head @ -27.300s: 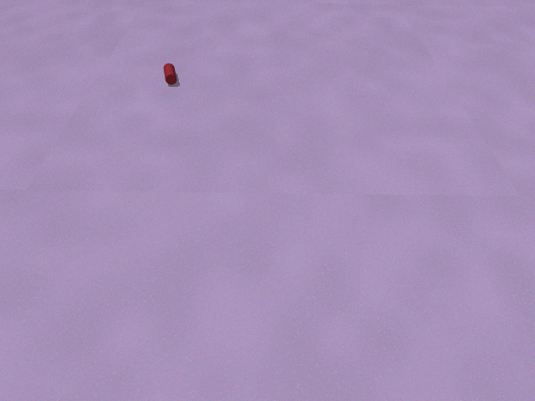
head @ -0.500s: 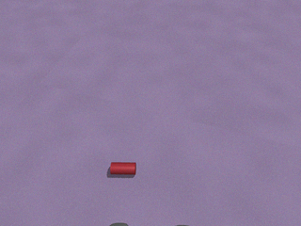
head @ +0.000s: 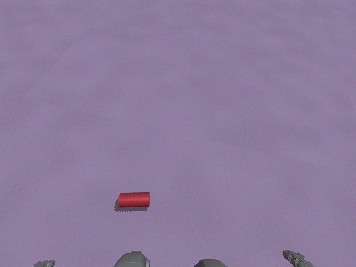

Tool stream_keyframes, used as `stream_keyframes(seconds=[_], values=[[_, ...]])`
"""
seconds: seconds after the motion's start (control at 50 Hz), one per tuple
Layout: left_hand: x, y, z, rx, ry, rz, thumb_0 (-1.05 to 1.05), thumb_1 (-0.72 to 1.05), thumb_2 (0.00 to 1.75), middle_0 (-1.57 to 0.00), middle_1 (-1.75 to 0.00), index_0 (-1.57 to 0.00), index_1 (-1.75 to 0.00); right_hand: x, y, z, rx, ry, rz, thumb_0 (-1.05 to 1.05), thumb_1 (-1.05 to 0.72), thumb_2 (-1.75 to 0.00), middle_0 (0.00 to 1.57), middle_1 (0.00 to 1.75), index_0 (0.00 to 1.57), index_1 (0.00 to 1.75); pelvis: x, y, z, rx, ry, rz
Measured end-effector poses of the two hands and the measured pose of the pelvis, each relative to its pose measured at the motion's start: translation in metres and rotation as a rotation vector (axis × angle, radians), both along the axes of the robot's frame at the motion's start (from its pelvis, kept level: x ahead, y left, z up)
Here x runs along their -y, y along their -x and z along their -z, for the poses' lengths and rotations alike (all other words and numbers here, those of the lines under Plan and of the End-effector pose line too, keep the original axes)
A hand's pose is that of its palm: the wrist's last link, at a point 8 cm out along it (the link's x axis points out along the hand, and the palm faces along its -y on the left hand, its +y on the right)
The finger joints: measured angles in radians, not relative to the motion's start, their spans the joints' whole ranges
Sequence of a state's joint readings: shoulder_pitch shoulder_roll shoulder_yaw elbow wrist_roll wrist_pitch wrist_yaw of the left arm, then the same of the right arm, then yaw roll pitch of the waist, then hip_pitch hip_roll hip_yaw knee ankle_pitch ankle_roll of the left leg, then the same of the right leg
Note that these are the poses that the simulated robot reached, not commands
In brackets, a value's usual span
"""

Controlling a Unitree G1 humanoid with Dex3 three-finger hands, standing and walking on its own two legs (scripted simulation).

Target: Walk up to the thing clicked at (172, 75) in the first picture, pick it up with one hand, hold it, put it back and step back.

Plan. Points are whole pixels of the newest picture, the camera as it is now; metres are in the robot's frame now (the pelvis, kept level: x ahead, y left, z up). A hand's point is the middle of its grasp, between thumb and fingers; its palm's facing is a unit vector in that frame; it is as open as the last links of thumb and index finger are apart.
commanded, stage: walk up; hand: left
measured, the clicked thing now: (134, 199) +0.49 +0.21 -0.72
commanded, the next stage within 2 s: none
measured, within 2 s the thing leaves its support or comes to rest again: neither
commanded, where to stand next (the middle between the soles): +0.11 -0.03 m, yaw +0 degrees
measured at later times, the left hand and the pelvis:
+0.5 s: hand out of the picture +0.11 +0.24 -0.13, palm faces -0.05 -0.93 -0.37, open 7.4 cm; pelvis +0.01 -0.01 +0.01, yaw -1 degrees
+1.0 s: hand out of the picture +0.10 +0.27 -0.13, palm faces -0.02 -0.93 -0.36, open 7.4 cm; pelvis +0.04 +0.00 +0.02, yaw +0 degrees
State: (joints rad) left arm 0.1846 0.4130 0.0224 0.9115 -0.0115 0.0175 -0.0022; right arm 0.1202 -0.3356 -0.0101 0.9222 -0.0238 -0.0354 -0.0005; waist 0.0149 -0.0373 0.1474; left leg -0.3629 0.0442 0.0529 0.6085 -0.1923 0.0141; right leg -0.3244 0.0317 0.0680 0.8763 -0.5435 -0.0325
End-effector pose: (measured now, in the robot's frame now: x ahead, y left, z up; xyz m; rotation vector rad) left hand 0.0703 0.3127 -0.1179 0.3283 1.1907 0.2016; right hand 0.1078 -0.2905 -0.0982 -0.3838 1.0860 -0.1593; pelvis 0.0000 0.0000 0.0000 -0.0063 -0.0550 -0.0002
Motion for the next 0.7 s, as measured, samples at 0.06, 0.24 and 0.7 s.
stream_keyframes(seconds=[0.06, 0.24, 0.7], values=[[0.004, 0.002, 0.0, -0.008, -0.002, 0.016, 0.01, 0.9, 0.89, -0.2, -0.3, -0.2, -0.3, 0.009, 0.008, 0.001, 0.001, 0.0, 0.015, 0.01, -0.9, -0.9, 0.21, 0.3, 0.21, 0.3, 0.004, 0.005, 0.001, -0.005, 0.001, 0.014], [0.018, 0.033, -0.012, -0.071, -0.044, 0.011, 0.01, 0.9, 0.89, -0.2, -0.3, -0.2, -0.3, 0.035, 0.036, 0.015, -0.057, -0.035, 0.098, 0.01, -0.9, -0.9, 0.2, 0.3, 0.2, 0.3, 0.015, 0.006, -0.001, -0.003, 0.003, 0.033], [0.025, -0.065, -0.027, 0.079, 0.006, 0.048, 0.01, 0.9, 0.89, -0.2, -0.3, -0.2, -0.3, 0.016, 0.031, 0.003, -0.126, -0.053, 0.123, 0.01, -0.9, -0.9, 0.2, 0.3, 0.2, 0.3, 0.008, -0.016, -0.019, -0.012, 0.002, 0.016]])
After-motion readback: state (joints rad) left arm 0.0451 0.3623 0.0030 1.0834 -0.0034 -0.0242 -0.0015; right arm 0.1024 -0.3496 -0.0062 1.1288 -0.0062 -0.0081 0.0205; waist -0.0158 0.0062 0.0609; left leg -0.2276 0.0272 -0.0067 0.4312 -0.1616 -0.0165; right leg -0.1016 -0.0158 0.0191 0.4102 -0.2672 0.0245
